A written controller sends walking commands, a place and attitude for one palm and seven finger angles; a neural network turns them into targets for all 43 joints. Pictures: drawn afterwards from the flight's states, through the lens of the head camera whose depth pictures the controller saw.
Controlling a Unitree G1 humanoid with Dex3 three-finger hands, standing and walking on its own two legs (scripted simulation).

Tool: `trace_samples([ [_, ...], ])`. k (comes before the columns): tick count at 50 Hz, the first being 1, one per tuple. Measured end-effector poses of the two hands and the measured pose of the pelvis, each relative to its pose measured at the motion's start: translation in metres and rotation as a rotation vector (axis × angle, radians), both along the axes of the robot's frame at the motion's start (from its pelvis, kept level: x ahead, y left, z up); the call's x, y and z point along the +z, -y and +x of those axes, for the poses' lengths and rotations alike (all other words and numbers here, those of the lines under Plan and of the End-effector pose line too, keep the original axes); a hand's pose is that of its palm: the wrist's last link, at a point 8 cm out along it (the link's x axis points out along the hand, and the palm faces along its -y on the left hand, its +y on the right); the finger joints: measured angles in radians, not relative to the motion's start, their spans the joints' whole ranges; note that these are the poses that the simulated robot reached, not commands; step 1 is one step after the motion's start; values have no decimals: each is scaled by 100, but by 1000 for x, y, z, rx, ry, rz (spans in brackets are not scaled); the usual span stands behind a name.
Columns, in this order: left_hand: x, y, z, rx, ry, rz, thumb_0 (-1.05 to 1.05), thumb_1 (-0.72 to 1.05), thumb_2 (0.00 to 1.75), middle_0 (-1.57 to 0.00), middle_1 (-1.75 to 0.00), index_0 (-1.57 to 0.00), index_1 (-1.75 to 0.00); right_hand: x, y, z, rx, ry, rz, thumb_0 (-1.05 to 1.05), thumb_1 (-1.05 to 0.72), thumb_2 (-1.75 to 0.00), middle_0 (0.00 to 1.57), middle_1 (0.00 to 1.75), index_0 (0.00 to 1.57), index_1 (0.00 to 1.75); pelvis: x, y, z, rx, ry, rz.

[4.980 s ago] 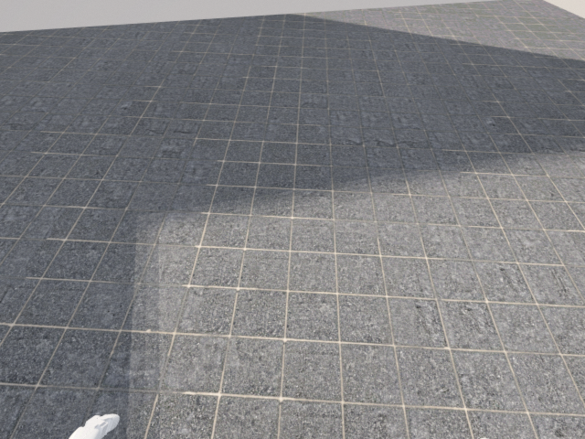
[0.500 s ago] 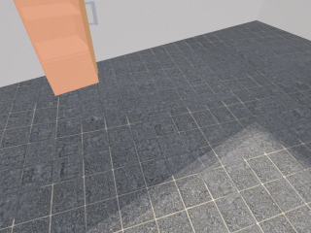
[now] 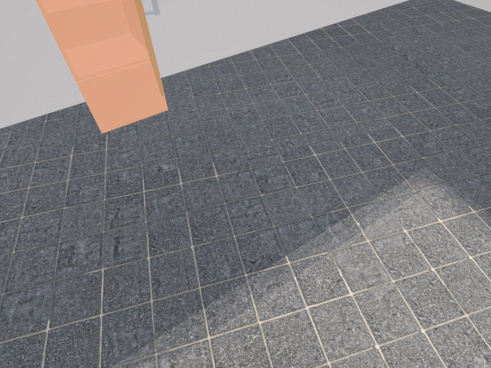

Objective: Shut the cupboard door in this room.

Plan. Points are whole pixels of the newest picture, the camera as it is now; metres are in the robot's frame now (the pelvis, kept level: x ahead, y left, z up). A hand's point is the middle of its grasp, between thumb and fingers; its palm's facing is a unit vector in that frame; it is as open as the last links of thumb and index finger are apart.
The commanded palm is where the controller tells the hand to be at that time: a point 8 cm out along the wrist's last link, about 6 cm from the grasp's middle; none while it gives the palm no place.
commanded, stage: stand and wait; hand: left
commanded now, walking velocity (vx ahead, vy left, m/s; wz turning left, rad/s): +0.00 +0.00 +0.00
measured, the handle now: out of the picture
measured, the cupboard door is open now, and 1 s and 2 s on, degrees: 77 77 77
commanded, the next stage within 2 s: turn or walk to find it in 0.14 s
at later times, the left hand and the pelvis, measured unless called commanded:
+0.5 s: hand out of the picture +0.00 +0.18 -0.19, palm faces +0.14 -0.97 -0.19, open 7.4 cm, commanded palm none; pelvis +0.00 +0.00 -0.01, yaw +5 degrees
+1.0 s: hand out of the picture -0.02 +0.17 -0.17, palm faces +0.26 -0.94 -0.22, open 7.4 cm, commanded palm none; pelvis -0.03 -0.02 +0.00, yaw +14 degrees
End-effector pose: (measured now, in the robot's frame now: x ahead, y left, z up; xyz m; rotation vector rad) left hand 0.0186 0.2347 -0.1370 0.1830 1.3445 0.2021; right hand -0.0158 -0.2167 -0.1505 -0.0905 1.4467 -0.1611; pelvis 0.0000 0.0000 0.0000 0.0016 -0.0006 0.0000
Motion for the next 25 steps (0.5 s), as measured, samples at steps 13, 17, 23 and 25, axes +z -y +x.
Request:
trace_samples([
  [13,-5,21,-3,17,10,-52,1,93,90,-20,-30,-20,-29,13,20,39,54,110,-51,1,-93,-90,20,29,20,30,4,9,3,6,19,-3],
  [17,-7,21,-14,42,-7,-50,1,92,90,-20,-30,-20,-29,10,24,41,78,93,-48,1,-92,-90,20,29,20,30,2,11,-2,29,7,-10],
  [23,-18,9,-28,96,-13,-55,1,91,90,-20,-30,-20,-29,8,21,40,122,50,-72,0,-92,-90,19,29,20,30,-6,3,-5,89,9,-35],
  [25,-20,5,-31,106,-19,-62,1,91,90,-20,-30,-20,-29,11,15,41,129,51,-76,0,-91,-90,19,29,20,30,-6,-1,-4,85,10,-23],
])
